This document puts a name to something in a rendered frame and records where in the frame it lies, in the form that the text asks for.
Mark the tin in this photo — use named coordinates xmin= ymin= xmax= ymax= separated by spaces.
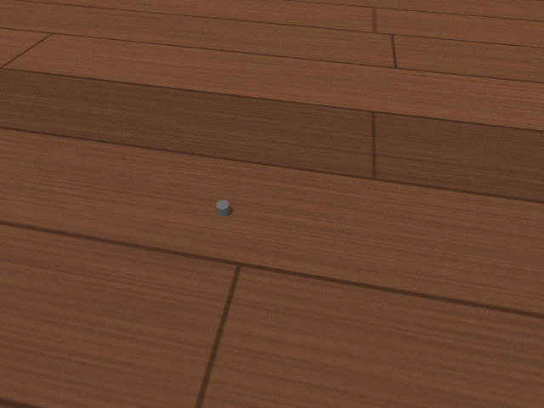
xmin=216 ymin=200 xmax=230 ymax=216

